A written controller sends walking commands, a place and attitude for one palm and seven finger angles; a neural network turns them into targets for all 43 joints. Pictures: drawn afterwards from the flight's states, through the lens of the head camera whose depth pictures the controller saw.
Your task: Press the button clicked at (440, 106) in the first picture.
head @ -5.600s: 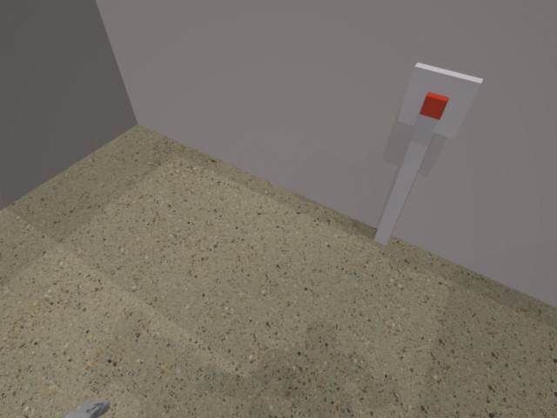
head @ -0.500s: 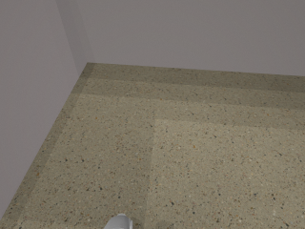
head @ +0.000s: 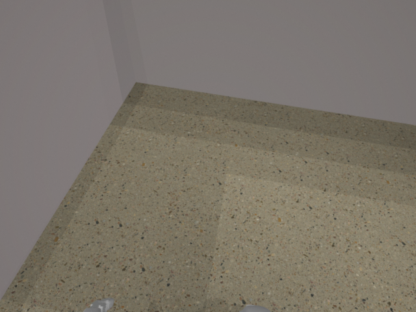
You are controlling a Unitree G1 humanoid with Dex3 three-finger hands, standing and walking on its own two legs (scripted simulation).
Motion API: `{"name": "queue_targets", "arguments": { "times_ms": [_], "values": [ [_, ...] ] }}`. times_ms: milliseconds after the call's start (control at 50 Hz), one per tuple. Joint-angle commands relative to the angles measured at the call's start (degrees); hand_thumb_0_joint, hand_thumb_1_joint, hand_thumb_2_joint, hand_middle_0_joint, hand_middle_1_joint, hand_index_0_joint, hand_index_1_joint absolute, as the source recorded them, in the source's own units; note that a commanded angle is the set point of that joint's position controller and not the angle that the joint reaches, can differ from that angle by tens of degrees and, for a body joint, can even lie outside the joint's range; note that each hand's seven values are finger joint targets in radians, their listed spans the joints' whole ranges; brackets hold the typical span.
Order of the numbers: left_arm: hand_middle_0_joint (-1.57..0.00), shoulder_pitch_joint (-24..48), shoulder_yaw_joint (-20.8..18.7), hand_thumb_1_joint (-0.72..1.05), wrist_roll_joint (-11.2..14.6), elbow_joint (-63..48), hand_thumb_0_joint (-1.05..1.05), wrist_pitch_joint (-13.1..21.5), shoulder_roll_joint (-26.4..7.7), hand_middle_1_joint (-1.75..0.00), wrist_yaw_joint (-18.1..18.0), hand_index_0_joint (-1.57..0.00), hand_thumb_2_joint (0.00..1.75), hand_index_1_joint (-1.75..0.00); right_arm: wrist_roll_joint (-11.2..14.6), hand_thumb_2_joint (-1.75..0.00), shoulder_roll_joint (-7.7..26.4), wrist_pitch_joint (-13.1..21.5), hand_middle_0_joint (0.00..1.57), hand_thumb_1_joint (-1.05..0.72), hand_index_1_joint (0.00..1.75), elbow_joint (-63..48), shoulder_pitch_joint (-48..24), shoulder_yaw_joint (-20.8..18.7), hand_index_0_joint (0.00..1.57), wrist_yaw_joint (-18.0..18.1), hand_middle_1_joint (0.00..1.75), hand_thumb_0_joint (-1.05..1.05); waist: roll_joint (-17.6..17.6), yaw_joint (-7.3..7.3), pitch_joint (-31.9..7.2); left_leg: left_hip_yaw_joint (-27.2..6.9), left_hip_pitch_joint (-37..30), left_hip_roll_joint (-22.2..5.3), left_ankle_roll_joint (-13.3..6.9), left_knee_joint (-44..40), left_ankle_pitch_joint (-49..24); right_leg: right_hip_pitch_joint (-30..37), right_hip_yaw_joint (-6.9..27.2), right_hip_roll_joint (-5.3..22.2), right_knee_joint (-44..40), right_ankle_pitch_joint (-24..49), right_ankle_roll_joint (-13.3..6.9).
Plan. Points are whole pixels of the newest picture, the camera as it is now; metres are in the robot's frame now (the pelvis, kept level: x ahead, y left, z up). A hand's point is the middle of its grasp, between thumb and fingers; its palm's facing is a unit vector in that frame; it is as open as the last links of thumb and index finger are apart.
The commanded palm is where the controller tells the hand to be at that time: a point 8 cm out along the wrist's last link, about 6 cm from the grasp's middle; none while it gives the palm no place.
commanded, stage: turn to face it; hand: left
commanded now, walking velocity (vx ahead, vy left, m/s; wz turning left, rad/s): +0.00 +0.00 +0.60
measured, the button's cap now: out of the picture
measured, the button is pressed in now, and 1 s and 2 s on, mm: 0 0 0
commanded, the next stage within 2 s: none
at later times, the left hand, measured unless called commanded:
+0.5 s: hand out of the picture +0.01 +0.15 -0.15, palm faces +0.34 -0.89 -0.29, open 7.4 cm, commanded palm none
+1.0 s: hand out of the picture -0.06 +0.21 -0.16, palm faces +0.63 -0.74 -0.24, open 7.4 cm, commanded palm none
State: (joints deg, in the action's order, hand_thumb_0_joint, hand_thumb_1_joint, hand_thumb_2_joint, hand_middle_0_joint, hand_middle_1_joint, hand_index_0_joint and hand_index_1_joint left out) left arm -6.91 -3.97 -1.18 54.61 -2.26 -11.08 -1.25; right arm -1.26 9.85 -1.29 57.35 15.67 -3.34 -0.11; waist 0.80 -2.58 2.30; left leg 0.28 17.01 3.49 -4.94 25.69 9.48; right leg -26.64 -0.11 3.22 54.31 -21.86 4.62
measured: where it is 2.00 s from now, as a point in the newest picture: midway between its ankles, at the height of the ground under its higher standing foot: outside the picture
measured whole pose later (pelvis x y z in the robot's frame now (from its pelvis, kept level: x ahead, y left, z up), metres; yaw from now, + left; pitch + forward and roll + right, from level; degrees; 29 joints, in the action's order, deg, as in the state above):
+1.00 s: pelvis -0.01 -0.02 +0.00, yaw +38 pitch -1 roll -2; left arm -9.8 -3.9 -1.0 50.8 -3.1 -15.3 -0.8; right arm -0.8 11.8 -1.8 50.9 9.0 -2.7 -1.1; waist 1.6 0.4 4.1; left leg -1.6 13.6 2.2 -3.2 27.5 13.1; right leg -27.9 -0.4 5.8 60.5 -21.6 6.8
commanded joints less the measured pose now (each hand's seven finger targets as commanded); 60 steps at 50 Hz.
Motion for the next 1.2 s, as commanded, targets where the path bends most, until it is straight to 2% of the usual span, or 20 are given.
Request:
{"name": "queue_targets", "arguments": {
  "times_ms": [0, 80, 140, 160, 180, 200, 280, 420, 560, 620, 640, 660, 680, 700, 760, 820, 1040, 1140, 1160, 1180],
  "values": [
    [-0.2, 0.75, -1.19, 0.9, 0.25, -5.43, 0.0, 0.91, -3.75, -0.3, -0.15, -0.2, 0.9, -0.3, -0.31, -0.9, 11.86, 0.95, 0.2, -0.9, 0.3, -4.44, 1.49, -3.15, 0.2, 0.87, 0.3, 0.0, -8.0, 0.4, -4.19, -21.46, -5.13, -15.93, -6.01, -8.37, -7.42, -0.65, 0.81, -0.85, -3.34, -1.89, -0.28],
    [-0.2, -0.2, -0.97, 0.9, 0.68, -6.74, 0.0, 1.23, -3.98, -0.3, -0.41, -0.2, 0.9, -0.3, -0.39, -0.9, 12.76, 0.45, 0.2, -0.9, 0.3, -5.78, 0.65, -3.86, 0.2, 0.75, 0.3, 0.0, -8.34, 0.8, -5.56, -24.01, -3.97, -14.51, -5.63, -5.52, -13.3, 5.59, 0.68, -2.93, -12.34, -2.75, -1.18],
    [-0.2, -5.49, -1.35, 0.9, 1.02, -6.14, 0.0, 1.75, -5.58, -0.3, -0.86, -0.2, 0.9, -0.3, 0.16, -0.9, 12.49, 0.04, 0.2, -0.9, 0.3, -7.25, -1.47, -4.07, 0.2, 0.38, 0.3, 0.0, -7.29, 3.36, -7.56, -22.91, 2.14, -10.49, -1.48, -1.79, -9.73, 18.81, 0.09, -2.75, -29.73, 7.12, -2.05],
    [-0.2, -7.48, -1.86, 0.9, 0.61, -5.99, 0.0, 2.18, -8.52, -0.3, -1.16, -0.2, 0.9, -0.3, 0.68, -0.9, 10.35, 0.02, 0.2, -0.9, 0.3, -7.82, -1.29, -3.93, 0.2, 0.01, 0.3, 0.0, -1.63, 4.03, -8.46, -18.66, 9.16, -7.1, 1.95, 4.17, -1.78, 26.66, 5.68, 4.22, -36.83, 7.73, -4.17],
    [-0.2, -6.92, -2.68, 0.9, -0.35, -6.87, 0.0, 2.76, -14.08, -0.3, -1.62, -0.2, 0.9, -0.3, 1.05, -0.9, 6.36, 0.05, 0.2, -0.9, 0.3, -9.22, -0.06, -3.35, 0.2, -0.17, 0.3, 0.0, 14.98, 3.64, -7.03, -5.87, 20.84, 1.3, 7.04, 17.72, 16.79, 31.22, 21.75, 20.67, -41.52, 10.68, -10.19],
    [-0.2, -4.45, -2.28, 0.9, 0.13, -7.9, 0.0, 2.53, -13.88, -0.3, -1.53, -0.2, 0.9, -0.3, -0.17, -0.9, 9.26, -0.22, 0.2, -0.9, 0.3, -9.35, -0.76, -3.87, 0.2, 0.07, 0.3, 0.0, 12.68, 3.09, -5.48, -4.12, 20.05, -0.36, 7.26, 29.39, 23.08, 23.57, 19.94, 25.44, -40.24, 16.5, -13.89],
    [-0.2, 0.32, -0.38, 0.9, 0.31, -8.55, 0.0, 3.3, -7.42, -0.3, -1.02, -0.2, 0.9, -0.3, -0.17, -0.9, 7.83, -1.83, 0.2, -0.9, 0.3, -6.56, -0.11, -3.44, 0.2, -1.18, 0.3, 0.0, 5.89, -0.41, 0.11, -2.09, 18.51, -4.47, 8.92, 44.64, 11.71, 16.93, 2.77, 14.29, -35.38, 31.08, -10.25],
    [-0.2, -9.72, -0.67, 0.9, -0.17, -5.73, 0.0, 3.23, -10.41, -0.3, -0.96, -0.2, 0.9, -0.3, -0.06, -0.9, 8.33, -2.55, 0.2, -0.9, 0.3, -8.54, -8.89, -2.22, 0.2, -1.36, 0.3, 0.0, 8.77, 3.83, -1.24, 1.24, 18.72, -5.87, 10.45, 38.99, 13.19, 25.26, -1.99, 15.94, -32.25, 41.76, -11.02],
    [-0.2, -12.07, -1.42, 0.9, -0.61, -4.54, 0.0, 2.3, -13.24, -0.3, -0.75, -0.2, 0.9, -0.3, 0.43, -0.9, 8.11, -1.57, 0.2, -0.9, 0.3, -10.5, -14.14, -0.65, 0.2, -1.64, 0.3, 0.0, 12.37, 5.71, -3.14, 6.34, 9.41, -5.37, 8.39, 19.44, 14.95, 26.28, -6.14, 17.63, -28.47, 44.02, -10.87],
    [-0.2, -10.86, -1.93, 0.9, -0.33, -4.33, 0.0, 2.06, -14.32, -0.3, -0.42, -0.2, 0.9, -0.3, 0.36, -0.9, 9.29, -0.87, 0.2, -0.9, 0.3, -10.63, -10.59, -0.91, 0.2, -1.41, 0.3, 0.0, 11.98, 3.42, -5.44, 8.68, 0.42, -4.14, 6.8, 7.29, 8.59, 24.34, -9.99, 17.53, -22.1, 43.57, -8.4],
    [-0.2, -10.68, -2.04, 0.9, 0.1, -4.47, 0.0, 2.02, -14.16, -0.3, -0.18, -0.2, 0.9, -0.3, 0.06, -0.9, 11.32, -0.41, 0.2, -0.9, 0.3, -9.94, -7.0, -1.5, 0.2, -1.33, 0.3, 0.0, 8.52, 1.24, -7.71, 7.64, -8.19, -4.68, 5.66, -0.27, 1.01, 19.99, -11.43, 16.7, -14.01, 40.94, -6.13],
    [-0.2, -10.43, -2.0, 0.9, 0.56, -6.06, 0.0, 2.01, -12.18, -0.3, 0.28, -0.2, 0.9, -0.3, -0.31, -0.9, 17.55, 0.28, 0.2, -0.9, 0.3, -9.22, -2.24, -3.13, 0.2, -1.08, 0.3, 0.0, -5.16, -1.52, -11.64, -6.1, -21.98, -15.7, 0.52, -2.95, -15.98, 5.66, -13.15, 11.65, -0.51, 21.16, -2.19],
    [-0.2, -7.33, -0.53, 0.9, 0.52, -8.87, 0.0, 2.02, -9.0, -0.3, 0.53, -0.2, 0.9, -0.3, 0.47, -0.9, 23.02, 0.23, 0.2, -0.9, 0.3, -8.44, 1.81, -4.25, 0.2, -0.88, 0.3, 0.0, -18.4, -3.04, -12.17, -20.16, -26.4, -27.93, -6.31, -1.95, -43.83, -7.04, -9.81, 5.26, 11.45, -15.67, 0.75],
    [-0.2, -4.97, -0.65, 0.9, 0.17, -9.01, 0.0, 0.77, -9.79, -0.3, -0.3, -0.2, 0.9, -0.3, 1.01, -0.9, 21.56, 0.26, 0.2, -0.9, 0.3, -6.69, 3.37, -4.06, 0.2, -0.16, 0.3, 0.0, -13.2, -3.35, -12.76, -18.41, -24.54, -28.2, -7.19, -1.32, -44.25, -8.62, -2.76, 5.56, 14.64, -15.45, 0.6],
    [-0.2, -4.05, -1.39, 0.9, 0.33, -6.99, 0.0, 0.54, -9.65, -0.3, 0.19, -0.2, 0.9, -0.3, 0.36, -0.9, 16.36, 0.46, 0.2, -0.9, 0.3, -9.55, -6.55, -2.52, 0.2, 0.58, 0.3, 0.0, -10.47, 0.78, -3.72, -11.54, -11.72, -19.57, -4.61, -3.61, -30.8, -6.61, -0.68, 5.5, 15.44, -5.06, 1.11],
    [-0.2, -7.07, -1.54, 0.9, 0.14, -5.8, 0.0, 0.3, -9.3, -0.3, 0.64, -0.2, 0.9, -0.3, 0.49, -0.9, 15.16, 0.94, 0.2, -0.9, 0.3, -10.63, -8.82, -2.3, 0.2, 0.24, 0.3, 0.0, -8.25, 2.62, -3.67, -8.98, -7.81, -15.97, -3.14, -5.99, -22.39, -3.21, -1.02, 4.27, 12.8, 0.44, 1.57],
    [-0.2, 1.0, -0.96, 0.9, 0.6, -10.45, 0.0, 0.81, -7.4, -0.3, 0.04, -0.2, 0.9, -0.3, -0.14, -0.9, 15.0, 0.32, 0.2, -0.9, 0.3, -9.48, -3.0, -3.76, 0.2, 0.23, 0.3, 0.0, -9.49, 0.3, -4.08, -20.81, -8.23, -15.27, -5.61, -4.69, -17.29, -0.48, 0.53, 0.06, -3.63, -2.83, 1.23],
    [-0.2, -4.83, -0.89, 0.9, 1.14, -9.85, 0.0, 1.94, -7.68, -0.3, -0.42, -0.2, 0.9, -0.3, 0.13, -0.9, 14.55, -0.12, 0.2, -0.9, 0.3, -10.17, -4.76, -4.23, 0.2, 0.17, 0.3, 0.0, -9.1, 3.26, -6.96, -22.94, -1.43, -11.87, -2.73, 1.4, -19.18, 15.56, -0.79, -2.38, -25.31, 5.73, -0.24],
    [-0.2, -6.88, -1.33, 0.9, 0.96, -9.35, 0.0, 2.5, -9.5, -0.3, -0.68, -0.2, 0.9, -0.3, 0.55, -0.9, 12.87, -0.08, 0.2, -0.9, 0.3, -10.3, -4.22, -3.98, 0.2, -0.03, 0.3, 0.0, -5.13, 4.2, -8.12, -21.35, 4.35, -9.18, 0.18, 5.18, -11.68, 23.81, 1.8, 1.0, -33.6, 10.71, -1.0],
    [-0.2, -8.1, -2.36, 0.9, -0.05, -9.58, 0.0, 3.16, -15.08, -0.3, -1.19, -0.2, 0.9, -0.3, 1.12, -0.9, 8.86, -0.02, 0.2, -0.9, 0.3, -10.98, -2.52, -3.34, 0.2, -0.45, 0.3, 0.0, 10.52, 4.52, -8.54, -11.14, 16.32, -1.67, 5.29, 17.11, 8.2, 32.58, 15.91, 16.15, -39.41, 13.38, -5.61]
  ]
}}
